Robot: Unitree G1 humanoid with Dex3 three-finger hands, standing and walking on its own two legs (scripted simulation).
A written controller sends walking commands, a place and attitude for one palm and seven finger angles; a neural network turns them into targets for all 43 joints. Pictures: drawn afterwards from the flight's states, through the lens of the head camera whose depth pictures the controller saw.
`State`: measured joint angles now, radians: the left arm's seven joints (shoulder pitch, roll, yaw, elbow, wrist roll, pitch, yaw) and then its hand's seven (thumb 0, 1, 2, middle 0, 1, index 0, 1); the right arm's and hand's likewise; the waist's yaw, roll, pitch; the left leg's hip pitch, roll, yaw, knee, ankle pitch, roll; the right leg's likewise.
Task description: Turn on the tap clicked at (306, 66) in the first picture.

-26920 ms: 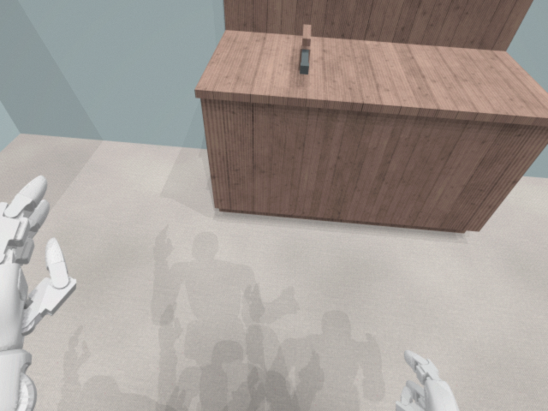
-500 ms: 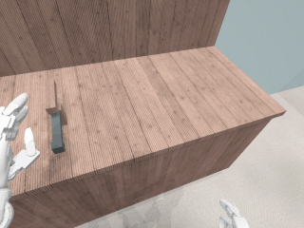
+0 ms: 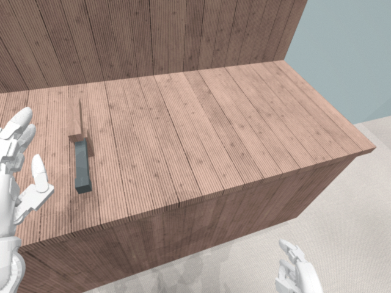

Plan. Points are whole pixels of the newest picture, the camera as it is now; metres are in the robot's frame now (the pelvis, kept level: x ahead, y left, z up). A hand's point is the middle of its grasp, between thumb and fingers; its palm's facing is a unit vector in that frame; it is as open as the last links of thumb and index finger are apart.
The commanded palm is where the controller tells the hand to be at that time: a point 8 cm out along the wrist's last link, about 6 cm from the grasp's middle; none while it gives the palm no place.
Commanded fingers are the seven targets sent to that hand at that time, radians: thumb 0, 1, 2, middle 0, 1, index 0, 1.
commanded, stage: look again from close up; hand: left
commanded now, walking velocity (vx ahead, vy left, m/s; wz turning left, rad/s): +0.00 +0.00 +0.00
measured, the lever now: (83, 184) +0.31 +0.29 +0.00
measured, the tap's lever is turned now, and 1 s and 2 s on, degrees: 0 0 0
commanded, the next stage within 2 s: turn the palm inward beside the body in 0.18 s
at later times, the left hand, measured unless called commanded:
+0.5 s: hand (45, 167) +0.23 +0.26 +0.18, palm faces +0.41 -0.87 -0.29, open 7.4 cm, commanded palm +0.16 +0.28 +0.17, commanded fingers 0.00 0.90 0.90 -0.20 -0.30 -0.20 -0.30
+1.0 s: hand (90, 203) +0.21 +0.20 +0.13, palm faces +0.49 -0.82 -0.29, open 7.4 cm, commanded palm +0.14 +0.24 +0.15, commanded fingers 0.00 0.90 0.90 -0.20 -0.30 -0.20 -0.30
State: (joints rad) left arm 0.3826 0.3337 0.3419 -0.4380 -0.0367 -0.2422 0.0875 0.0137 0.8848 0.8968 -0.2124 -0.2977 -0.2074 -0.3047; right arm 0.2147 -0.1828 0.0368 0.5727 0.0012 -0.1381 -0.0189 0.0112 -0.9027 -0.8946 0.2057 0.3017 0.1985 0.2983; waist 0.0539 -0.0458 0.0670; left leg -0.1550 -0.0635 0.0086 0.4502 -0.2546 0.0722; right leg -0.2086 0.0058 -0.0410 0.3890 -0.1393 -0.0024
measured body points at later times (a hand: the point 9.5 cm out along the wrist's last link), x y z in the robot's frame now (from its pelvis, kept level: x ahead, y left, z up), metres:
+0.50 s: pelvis -0.01 -0.01 -0.01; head -0.02 -0.02 +0.44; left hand +0.21 +0.30 +0.20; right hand +0.18 -0.23 -0.09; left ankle -0.01 +0.07 -0.74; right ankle +0.04 -0.12 -0.74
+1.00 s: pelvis +0.00 -0.08 -0.02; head +0.01 -0.11 +0.43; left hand +0.18 +0.24 +0.15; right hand +0.23 -0.28 -0.11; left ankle -0.01 +0.07 -0.74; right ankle +0.04 -0.12 -0.74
